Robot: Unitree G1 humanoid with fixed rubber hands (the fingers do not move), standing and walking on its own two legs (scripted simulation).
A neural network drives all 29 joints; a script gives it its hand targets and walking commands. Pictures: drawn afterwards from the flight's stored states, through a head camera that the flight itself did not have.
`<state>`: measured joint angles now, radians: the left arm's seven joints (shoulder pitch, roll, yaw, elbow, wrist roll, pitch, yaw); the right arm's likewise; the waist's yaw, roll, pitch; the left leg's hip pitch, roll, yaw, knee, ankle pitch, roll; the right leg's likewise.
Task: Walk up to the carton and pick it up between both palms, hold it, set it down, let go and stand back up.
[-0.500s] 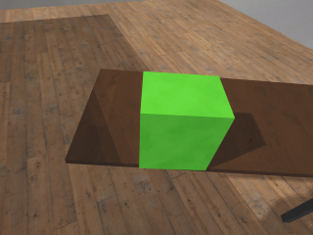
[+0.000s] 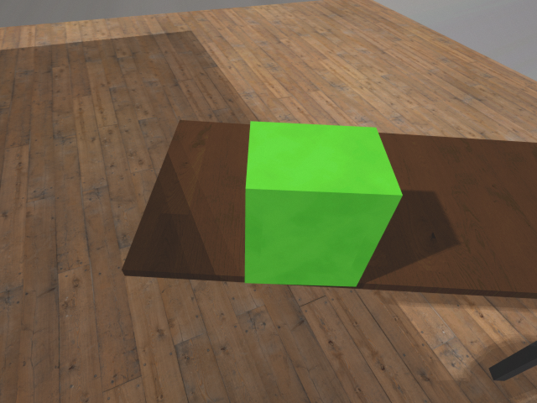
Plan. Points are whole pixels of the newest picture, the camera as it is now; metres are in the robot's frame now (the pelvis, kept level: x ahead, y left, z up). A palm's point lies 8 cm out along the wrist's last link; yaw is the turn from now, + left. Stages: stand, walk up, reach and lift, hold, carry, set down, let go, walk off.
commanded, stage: stand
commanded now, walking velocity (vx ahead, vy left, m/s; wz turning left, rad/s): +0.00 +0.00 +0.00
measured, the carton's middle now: (306, 209) +0.44 -0.05 +0.03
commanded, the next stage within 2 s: none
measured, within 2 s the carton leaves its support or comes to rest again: neither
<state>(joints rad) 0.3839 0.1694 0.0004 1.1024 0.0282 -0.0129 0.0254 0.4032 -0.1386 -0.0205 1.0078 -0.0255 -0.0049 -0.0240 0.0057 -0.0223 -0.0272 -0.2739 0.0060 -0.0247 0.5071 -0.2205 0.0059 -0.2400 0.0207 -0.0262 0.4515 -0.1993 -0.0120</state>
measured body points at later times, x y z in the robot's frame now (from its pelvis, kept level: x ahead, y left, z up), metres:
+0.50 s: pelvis -0.01 +0.00 +0.00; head -0.01 +0.01 +0.45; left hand -0.05 +0.21 -0.17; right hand -0.04 -0.22 -0.15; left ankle +0.03 +0.11 -0.74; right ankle +0.03 -0.11 -0.74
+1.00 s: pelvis +0.00 -0.01 +0.00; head -0.01 +0.00 +0.45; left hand -0.03 +0.19 -0.17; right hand -0.04 -0.22 -0.15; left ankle +0.03 +0.11 -0.74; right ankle +0.03 -0.11 -0.74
